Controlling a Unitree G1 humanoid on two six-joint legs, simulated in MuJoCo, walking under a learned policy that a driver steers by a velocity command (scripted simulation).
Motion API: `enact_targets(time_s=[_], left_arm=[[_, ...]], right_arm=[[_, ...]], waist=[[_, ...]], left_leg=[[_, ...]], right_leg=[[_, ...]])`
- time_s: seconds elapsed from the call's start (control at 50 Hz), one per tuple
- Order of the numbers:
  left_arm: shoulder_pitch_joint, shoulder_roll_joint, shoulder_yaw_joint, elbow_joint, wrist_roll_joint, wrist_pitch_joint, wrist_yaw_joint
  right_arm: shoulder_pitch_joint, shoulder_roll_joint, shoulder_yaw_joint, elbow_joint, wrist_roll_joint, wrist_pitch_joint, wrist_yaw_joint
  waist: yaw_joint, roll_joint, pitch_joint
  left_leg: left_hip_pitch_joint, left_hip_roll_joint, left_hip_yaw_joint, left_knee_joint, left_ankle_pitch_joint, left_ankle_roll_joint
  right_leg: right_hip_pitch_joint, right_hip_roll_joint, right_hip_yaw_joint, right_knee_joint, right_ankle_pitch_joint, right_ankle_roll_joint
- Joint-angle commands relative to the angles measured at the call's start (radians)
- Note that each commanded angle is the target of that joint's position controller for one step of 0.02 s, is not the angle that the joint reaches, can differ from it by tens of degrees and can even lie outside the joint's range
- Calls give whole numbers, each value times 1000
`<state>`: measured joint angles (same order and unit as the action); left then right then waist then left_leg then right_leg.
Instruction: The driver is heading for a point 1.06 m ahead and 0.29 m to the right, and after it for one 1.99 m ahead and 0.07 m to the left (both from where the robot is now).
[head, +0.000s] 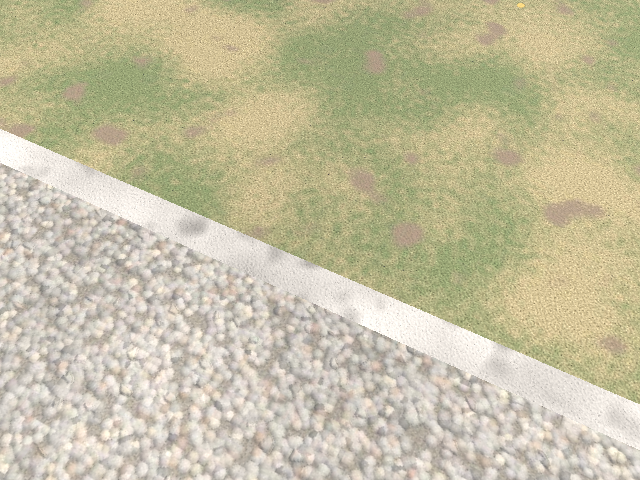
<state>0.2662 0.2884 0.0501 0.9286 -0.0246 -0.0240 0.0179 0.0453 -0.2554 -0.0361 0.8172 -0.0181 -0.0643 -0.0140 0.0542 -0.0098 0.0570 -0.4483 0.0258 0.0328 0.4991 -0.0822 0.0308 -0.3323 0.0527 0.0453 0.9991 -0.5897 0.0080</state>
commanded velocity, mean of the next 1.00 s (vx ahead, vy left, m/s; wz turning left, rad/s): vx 0.04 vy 0.00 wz -0.43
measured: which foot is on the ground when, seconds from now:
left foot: down 0.00-0.34, up 0.36-0.78, down 0.80-1.00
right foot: up 0.00-0.32, down 0.34-0.82, up 0.84-1.00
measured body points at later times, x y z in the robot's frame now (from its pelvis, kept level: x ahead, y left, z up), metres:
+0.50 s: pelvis +0.03 -0.04 +0.01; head +0.05 -0.08 +0.46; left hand +0.20 +0.22 -0.08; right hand +0.10 -0.35 -0.11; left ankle +0.09 +0.11 -0.65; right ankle +0.01 -0.12 -0.73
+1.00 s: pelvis +0.06 -0.02 +0.02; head +0.09 -0.01 +0.47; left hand +0.31 +0.18 -0.10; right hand +0.03 -0.31 -0.10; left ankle +0.11 +0.09 -0.73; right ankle -0.03 -0.12 -0.68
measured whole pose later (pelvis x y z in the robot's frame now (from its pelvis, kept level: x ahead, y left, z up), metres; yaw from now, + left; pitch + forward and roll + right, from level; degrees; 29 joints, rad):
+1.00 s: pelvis +0.06 -0.02 +0.02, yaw -27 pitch +1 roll +0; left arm 0.18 0.31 0.07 0.77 -0.01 0.03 0.03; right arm 0.18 -0.26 -0.05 0.88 0.01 -0.03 -0.01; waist -0.02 -0.03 0.02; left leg -0.20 0.00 -0.02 0.40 -0.22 0.02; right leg -0.38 0.03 0.07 0.89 -0.45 0.05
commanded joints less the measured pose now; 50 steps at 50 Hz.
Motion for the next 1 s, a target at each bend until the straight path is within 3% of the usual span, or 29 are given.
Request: enact_targets(time_s=[0.02,0.06,0.1,0.18,0.24,0.3,0.32,0.34,0.36,0.38,0.4,0.42,0.44,0.46,0.5,0.62,0.72,0.76,0.78,0.8,0.82,0.84,0.86,0.88,0.9,0.94,0.96,1.0], left_arm=[[59,119,43,-53,-4,48,28],[73,86,45,-72,4,76,34],[65,69,47,-94,6,80,33],[-3,57,42,-143,12,78,15],[-25,78,49,-165,11,81,-2],[21,83,59,-160,13,85,-19],[57,102,69,-147,18,86,-18],[82,168,88,-150,22,86,-8],[58,291,108,-187,26,85,8],[61,263,99,-200,63,56,2],[3,244,92,-207,64,30,2],[-63,224,91,-221,40,16,6],[-102,183,79,-232,19,13,9],[-109,161,69,-235,14,14,13],[-78,146,62,-233,18,17,20],[-49,189,78,-240,12,33,33],[-87,176,67,-249,21,45,20],[-109,166,58,-250,15,51,20],[-123,159,51,-250,9,54,23],[-104,142,44,-246,12,53,25],[-72,96,29,-250,33,48,25],[-34,85,31,-254,29,39,21],[-74,147,45,-255,35,34,23],[-93,192,64,-245,18,36,25],[-83,173,65,-230,16,43,27],[-86,121,51,-218,19,50,18],[-110,107,45,-223,13,43,10],[-167,90,37,-232,6,17,1]], right_arm=[[45,-125,-29,-48,8,21,-13],[5,-135,-34,-41,-13,27,-18],[3,-137,-38,-34,-14,27,-28],[-11,-171,-52,-27,-2,35,-42],[-5,-193,-61,-20,9,49,-39],[-20,-201,-68,-14,34,64,-33],[12,-178,-66,2,40,70,-30],[55,-129,-58,14,33,77,-22],[20,-94,-49,-43,-1,74,-19],[-96,-124,-61,-69,-4,68,-24],[-78,-134,-67,-67,17,69,-26],[-31,-140,-74,-40,20,71,-33],[-10,-159,-82,-21,9,72,-41],[-2,-157,-84,-18,2,70,-42],[6,-140,-83,-23,12,62,-39],[-45,-112,-67,-47,23,50,-25],[3,-132,-65,-34,32,42,-5],[34,-128,-62,-27,32,34,4],[66,-123,-61,-17,29,28,9],[82,-145,-64,-14,18,24,11],[100,-208,-73,-22,-4,25,8],[72,-242,-75,-18,-15,32,5],[68,-184,-60,-25,-17,27,7],[59,-173,-55,-28,-12,22,6],[58,-177,-56,-20,2,20,4],[88,-164,-51,4,31,19,2],[105,-180,-55,13,37,26,-2],[128,-187,-58,16,33,31,-13]], waist=[[-43,116,-182],[-17,165,-130],[-18,160,-132],[-35,131,-163],[-40,134,-163],[1,127,-157],[9,93,-151],[-2,-81,-109],[-35,-342,-58],[25,-216,-91],[-21,-166,-89],[-54,-128,-87],[-63,-115,-96],[-69,-117,-108],[-68,-106,-140],[-29,-138,-125],[-21,-153,-142],[-42,-144,-143],[-67,-133,-140],[-68,-99,-142],[-44,59,-177],[5,232,-141],[-41,223,-151],[-52,173,-127],[-43,142,-132],[-59,164,-80],[-75,191,-43],[-104,189,-26]], left_leg=[[314,296,-273,-200,60,186],[152,252,-169,-266,-26,189],[148,259,-115,-280,-2,208],[191,292,-57,-281,20,217],[223,313,-31,-267,-2,203],[224,301,16,-188,-48,140],[184,265,52,-111,-99,85],[55,171,146,105,-224,-10],[-239,-2,169,360,-560,-109],[-241,-23,-20,553,-582,-95],[-249,-10,-65,604,-482,-74],[-249,2,-81,603,-391,-65],[-249,8,-87,600,-338,-67],[-216,-1,-83,623,-298,-74],[-197,-19,-88,614,-251,-83],[-131,-41,-107,309,-228,-112],[42,-41,-80,180,-265,-100],[112,-43,-67,48,-208,-79],[187,-43,-57,-89,-91,-62],[276,2,-92,-162,45,-38],[385,167,-248,-173,240,16],[397,296,-389,-149,445,164],[341,366,-458,-180,372,267],[331,328,-426,-189,309,266],[347,280,-382,-207,112,225],[362,226,-365,-282,-298,179],[360,205,-356,-317,-390,171],[362,188,-326,-336,-376,163]], right_leg=[[-255,-102,22,203,48,44],[-157,-102,-21,172,124,58],[-142,-110,-37,109,157,58],[-84,-135,-54,-70,220,40],[-30,-124,-87,-175,224,14],[86,-94,-132,-394,319,-41],[156,-73,-118,-487,375,-75],[226,-184,76,-640,527,-141],[272,-424,450,-691,732,-313],[185,-429,470,-722,686,-373],[176,-378,373,-724,642,-324],[178,-326,305,-710,605,-259],[188,-306,274,-699,614,-223],[173,-287,250,-689,671,-218],[209,-270,240,-674,735,-226],[250,-251,302,-651,654,-234],[195,-254,336,-607,762,-239],[198,-238,349,-571,787,-219],[180,-213,343,-551,751,-190],[136,-178,330,-529,654,-146],[52,-89,239,-390,457,-87],[-86,44,130,-304,86,-33],[-98,9,115,-146,-50,11],[-117,1,122,-26,-35,27],[-144,-13,116,11,18,38],[-203,-47,85,-28,119,53],[-223,-47,31,-65,143,55],[-196,-59,-23,-171,174,50]])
